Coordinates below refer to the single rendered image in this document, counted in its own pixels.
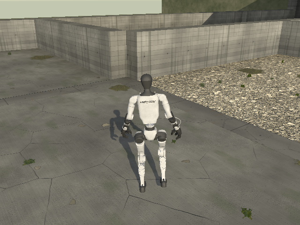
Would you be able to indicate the robot right upper arm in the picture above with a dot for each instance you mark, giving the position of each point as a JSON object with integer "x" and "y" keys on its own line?
{"x": 165, "y": 104}

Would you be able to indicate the robot left upper arm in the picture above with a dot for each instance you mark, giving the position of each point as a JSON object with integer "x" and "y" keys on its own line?
{"x": 131, "y": 106}

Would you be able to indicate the robot left forearm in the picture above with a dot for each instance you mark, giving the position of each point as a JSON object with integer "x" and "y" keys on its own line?
{"x": 126, "y": 123}

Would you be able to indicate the left robot hand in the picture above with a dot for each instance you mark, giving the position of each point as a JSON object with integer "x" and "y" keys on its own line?
{"x": 125, "y": 131}

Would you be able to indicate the robot right forearm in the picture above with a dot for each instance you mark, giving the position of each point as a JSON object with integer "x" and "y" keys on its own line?
{"x": 174, "y": 122}

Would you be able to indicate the robot right shin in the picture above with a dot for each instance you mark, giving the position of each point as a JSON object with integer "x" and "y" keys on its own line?
{"x": 162, "y": 161}

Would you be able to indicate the left robot foot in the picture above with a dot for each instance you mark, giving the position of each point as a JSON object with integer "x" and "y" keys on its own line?
{"x": 142, "y": 188}

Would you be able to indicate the right robot hand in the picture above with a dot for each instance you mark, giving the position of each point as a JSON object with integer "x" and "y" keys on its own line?
{"x": 178, "y": 132}

